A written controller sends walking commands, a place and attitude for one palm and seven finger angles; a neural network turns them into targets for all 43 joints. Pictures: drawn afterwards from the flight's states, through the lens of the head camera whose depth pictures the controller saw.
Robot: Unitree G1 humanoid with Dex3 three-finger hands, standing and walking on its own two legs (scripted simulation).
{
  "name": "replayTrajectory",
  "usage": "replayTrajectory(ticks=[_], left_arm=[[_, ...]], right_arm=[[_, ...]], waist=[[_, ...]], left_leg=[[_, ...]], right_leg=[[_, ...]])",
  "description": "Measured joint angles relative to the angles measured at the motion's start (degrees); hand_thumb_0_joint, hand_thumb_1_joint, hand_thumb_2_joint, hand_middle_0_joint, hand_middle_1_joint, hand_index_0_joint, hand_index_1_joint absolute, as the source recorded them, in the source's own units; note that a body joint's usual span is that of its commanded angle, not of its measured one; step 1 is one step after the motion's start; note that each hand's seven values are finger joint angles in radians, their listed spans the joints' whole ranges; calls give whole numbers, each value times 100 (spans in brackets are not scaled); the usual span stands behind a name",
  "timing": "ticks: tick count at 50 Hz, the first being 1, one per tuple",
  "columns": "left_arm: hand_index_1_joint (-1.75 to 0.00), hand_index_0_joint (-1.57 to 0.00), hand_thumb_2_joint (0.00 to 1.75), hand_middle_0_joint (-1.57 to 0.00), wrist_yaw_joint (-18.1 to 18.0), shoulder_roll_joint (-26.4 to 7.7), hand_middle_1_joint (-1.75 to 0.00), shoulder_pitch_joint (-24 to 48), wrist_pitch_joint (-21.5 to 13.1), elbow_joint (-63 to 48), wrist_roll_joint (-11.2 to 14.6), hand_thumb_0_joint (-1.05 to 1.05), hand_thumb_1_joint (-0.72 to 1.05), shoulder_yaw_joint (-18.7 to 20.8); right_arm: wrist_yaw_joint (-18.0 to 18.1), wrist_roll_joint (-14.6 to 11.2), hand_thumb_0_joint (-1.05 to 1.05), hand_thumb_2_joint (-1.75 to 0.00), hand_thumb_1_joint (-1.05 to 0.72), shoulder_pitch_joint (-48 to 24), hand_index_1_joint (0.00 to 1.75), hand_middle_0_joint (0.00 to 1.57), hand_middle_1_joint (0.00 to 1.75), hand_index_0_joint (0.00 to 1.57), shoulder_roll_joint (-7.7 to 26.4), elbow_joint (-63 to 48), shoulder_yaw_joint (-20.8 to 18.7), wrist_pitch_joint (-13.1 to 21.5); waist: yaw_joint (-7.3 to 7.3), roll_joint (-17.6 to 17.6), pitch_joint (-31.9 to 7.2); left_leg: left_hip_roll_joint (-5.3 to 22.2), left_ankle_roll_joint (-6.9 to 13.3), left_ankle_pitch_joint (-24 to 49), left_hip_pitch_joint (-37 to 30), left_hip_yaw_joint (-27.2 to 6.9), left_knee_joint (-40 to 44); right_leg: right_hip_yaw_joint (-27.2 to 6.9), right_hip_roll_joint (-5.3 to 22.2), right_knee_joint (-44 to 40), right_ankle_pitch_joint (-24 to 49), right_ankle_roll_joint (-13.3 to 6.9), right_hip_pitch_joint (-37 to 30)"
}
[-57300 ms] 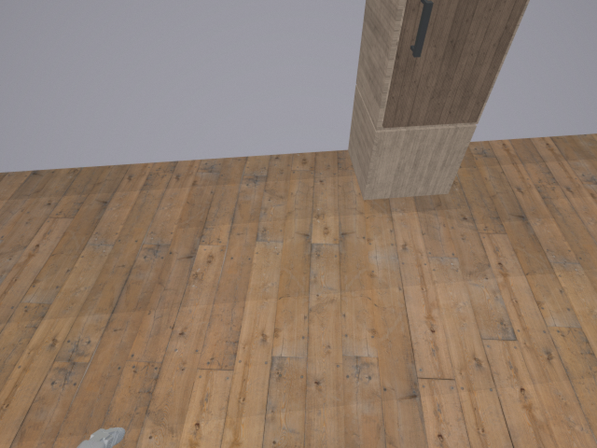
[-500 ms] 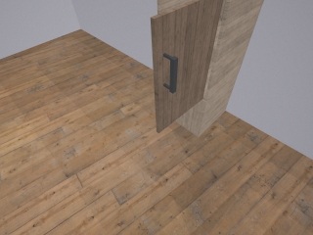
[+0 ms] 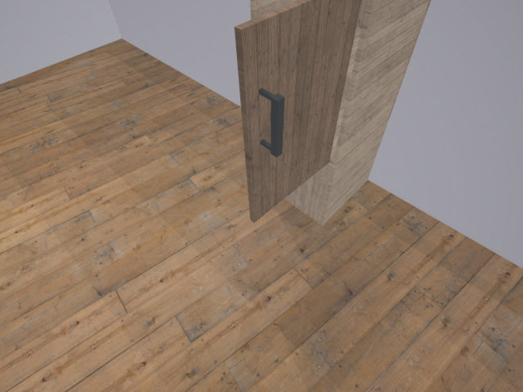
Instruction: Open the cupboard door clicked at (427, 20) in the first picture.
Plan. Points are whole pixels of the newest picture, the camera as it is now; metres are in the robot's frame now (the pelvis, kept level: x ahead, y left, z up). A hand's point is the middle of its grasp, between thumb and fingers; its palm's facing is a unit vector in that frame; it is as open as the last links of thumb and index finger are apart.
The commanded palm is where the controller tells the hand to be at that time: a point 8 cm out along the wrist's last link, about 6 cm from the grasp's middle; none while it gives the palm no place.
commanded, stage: look to check the result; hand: left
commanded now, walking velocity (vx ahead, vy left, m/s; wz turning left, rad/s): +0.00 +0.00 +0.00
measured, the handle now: (270, 123) +0.66 +0.01 +0.02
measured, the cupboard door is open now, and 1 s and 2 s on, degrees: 88 88 88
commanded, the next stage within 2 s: stand and wait in 0.32 s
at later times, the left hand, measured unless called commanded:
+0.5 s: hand out of the picture +0.09 +0.23 -0.16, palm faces -0.03 -0.94 -0.34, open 7.4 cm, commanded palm none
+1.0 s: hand out of the picture +0.10 +0.23 -0.16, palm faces -0.04 -0.94 -0.34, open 7.4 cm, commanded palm none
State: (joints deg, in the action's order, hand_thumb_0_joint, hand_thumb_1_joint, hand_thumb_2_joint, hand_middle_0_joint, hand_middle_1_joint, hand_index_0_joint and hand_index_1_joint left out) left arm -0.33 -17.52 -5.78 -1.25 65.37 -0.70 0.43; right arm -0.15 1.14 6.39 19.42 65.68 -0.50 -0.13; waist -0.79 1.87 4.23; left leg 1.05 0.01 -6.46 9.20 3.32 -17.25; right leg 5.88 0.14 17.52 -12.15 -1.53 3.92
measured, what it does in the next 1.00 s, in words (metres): stands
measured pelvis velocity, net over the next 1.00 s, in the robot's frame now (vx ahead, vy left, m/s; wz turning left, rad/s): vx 0.03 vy -0.01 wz -0.02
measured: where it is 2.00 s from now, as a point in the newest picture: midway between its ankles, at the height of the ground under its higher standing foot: outside the picture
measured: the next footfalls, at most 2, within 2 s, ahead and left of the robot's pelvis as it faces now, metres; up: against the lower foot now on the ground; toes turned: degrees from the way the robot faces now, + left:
none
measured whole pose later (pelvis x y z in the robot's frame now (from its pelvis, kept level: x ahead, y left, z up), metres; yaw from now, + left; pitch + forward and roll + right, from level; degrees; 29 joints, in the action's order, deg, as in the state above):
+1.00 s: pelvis +0.03 -0.01 +0.00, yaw -1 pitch -1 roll +1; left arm -1.0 -17.2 -6.8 -1.3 65.0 -0.5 0.4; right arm 0.5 0.9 6.7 17.9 65.6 -0.3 -0.3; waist -0.6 1.1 3.8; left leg 1.9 -1.0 -9.1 6.8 4.3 -17.0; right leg 4.7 -0.8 15.7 -13.6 -2.1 1.2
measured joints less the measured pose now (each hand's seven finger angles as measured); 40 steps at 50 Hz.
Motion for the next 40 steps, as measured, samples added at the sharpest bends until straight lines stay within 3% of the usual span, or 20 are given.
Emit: replayTrajectory(ticks=[16,40], left_arm=[[-30,-21,90,-20,-43,23,-29,-124,0,58,12,1,90,-4],[-30,-21,90,-20,-61,44,-29,-56,-19,-48,16,1,90,-2]], right_arm=[[25,-21,1,-89,-90,-86,29,20,30,20,-110,-14,23,-21],[60,-19,1,-89,-90,-38,29,20,30,20,-120,-45,14,-8]], waist=[[61,22,28],[23,-55,-44]], left_leg=[[57,-70,-123,-94,7,6],[89,-107,-246,-219,74,23]], right_leg=[[-17,-62,-96,-76,-51,-126],[-92,-93,-166,-146,-66,-246]])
